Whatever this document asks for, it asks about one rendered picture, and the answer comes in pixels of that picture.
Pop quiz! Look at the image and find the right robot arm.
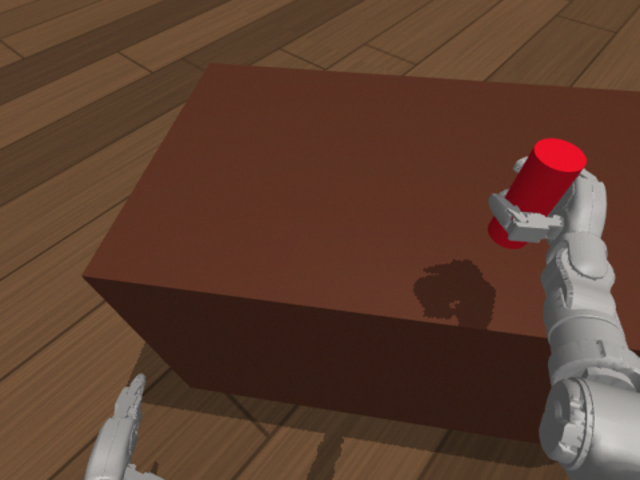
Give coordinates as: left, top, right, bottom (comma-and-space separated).
539, 232, 640, 480

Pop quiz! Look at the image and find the left robot hand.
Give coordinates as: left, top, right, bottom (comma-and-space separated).
84, 373, 165, 480

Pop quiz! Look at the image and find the can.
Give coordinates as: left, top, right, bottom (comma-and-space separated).
488, 138, 587, 249

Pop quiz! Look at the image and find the right robot hand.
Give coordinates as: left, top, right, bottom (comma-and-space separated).
488, 156, 607, 247

